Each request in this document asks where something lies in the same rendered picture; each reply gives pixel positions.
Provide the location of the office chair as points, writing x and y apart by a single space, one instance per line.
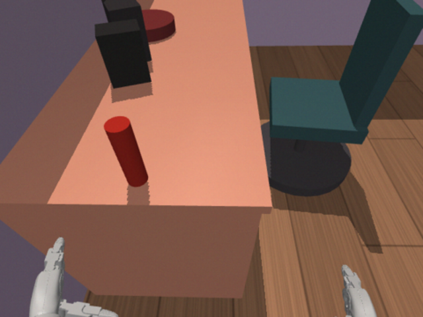
311 120

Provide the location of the desk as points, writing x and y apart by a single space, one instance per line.
190 230

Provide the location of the right robot hand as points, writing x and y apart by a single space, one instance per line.
357 302

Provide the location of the left robot hand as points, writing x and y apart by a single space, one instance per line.
47 292

